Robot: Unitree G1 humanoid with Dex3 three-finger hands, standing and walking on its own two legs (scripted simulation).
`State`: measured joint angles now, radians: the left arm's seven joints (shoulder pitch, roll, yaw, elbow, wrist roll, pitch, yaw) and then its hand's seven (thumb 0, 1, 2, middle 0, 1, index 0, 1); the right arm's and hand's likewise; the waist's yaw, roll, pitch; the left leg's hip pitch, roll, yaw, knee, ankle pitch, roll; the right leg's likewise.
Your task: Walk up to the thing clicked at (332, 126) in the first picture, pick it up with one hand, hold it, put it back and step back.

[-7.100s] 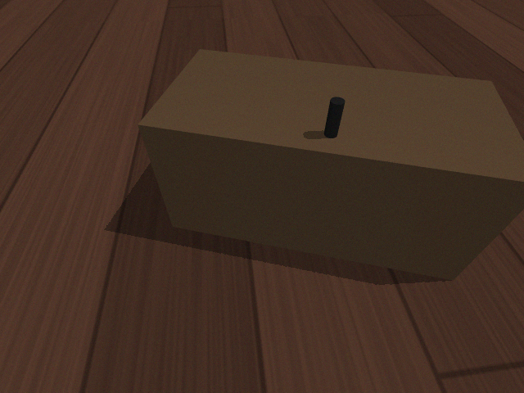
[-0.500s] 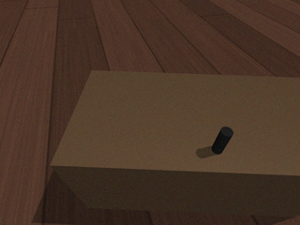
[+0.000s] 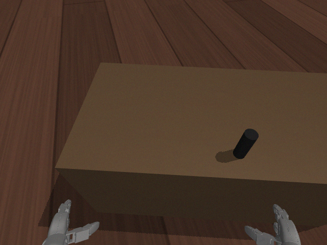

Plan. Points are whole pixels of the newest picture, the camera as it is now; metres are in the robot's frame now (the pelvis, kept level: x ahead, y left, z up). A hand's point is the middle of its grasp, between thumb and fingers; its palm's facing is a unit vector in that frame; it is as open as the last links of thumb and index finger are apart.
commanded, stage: rise first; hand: right
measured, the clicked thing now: (244, 144) +0.46 -0.26 -0.11
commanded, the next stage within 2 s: go down in 0.98 s
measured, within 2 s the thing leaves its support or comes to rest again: neither
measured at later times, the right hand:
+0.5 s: hand (275, 225) +0.19 -0.26 -0.06, palm faces +0.22 +0.91 -0.34, open 17.0 cm
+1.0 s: hand (285, 227) +0.18 -0.26 -0.03, palm faces +0.25 +0.90 -0.35, open 17.2 cm
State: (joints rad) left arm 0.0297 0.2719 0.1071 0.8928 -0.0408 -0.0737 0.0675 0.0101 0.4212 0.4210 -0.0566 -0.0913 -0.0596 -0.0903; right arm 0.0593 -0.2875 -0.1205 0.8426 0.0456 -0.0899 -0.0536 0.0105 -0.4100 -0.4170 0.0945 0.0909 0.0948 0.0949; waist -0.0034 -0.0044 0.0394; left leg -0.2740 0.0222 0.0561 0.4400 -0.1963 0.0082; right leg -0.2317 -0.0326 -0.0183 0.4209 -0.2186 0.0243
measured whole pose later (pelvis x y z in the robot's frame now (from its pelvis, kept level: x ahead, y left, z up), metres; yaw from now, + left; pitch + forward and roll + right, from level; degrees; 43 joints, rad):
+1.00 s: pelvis +0.01 -0.01 +0.00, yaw +0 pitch -3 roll +0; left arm 0.20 0.24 0.10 0.68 -0.02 -0.08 0.08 -0.01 -0.53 0.07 -0.06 -0.07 -0.07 -0.07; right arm 0.35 -0.28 -0.16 0.29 0.03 -0.08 -0.07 -0.01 0.48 -0.07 0.06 0.06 0.06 0.06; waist -0.03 -0.03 0.04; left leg -0.13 0.03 0.06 0.38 -0.19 -0.01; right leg -0.09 -0.02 -0.02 0.37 -0.22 0.01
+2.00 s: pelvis -0.01 -0.03 -0.03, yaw +0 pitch +7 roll +2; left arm 0.24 0.21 0.02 0.60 0.01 -0.17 0.14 -0.01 -0.53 0.05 -0.07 -0.06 -0.08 -0.06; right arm -0.19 -0.54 -0.57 0.85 0.25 -0.38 0.42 -0.01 0.42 -0.07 0.05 0.05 0.06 0.05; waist 0.03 0.03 -0.07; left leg -0.53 0.03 0.06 0.69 -0.30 -0.02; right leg -0.54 -0.04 -0.01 0.79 -0.38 -0.01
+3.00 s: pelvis -0.01 -0.03 -0.06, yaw +0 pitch +16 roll +4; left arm 0.29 0.27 -0.05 0.42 0.01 -0.20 0.14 -0.01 -0.55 0.07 -0.07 -0.06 -0.06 -0.06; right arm -0.49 -0.83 -0.73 1.14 0.25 -0.33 0.60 -0.01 0.53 -0.07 0.04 0.05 0.05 0.05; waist 0.11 0.04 -0.13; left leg -0.79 0.02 0.08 0.89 -0.37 -0.02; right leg -0.81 -0.05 0.03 1.00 -0.46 0.00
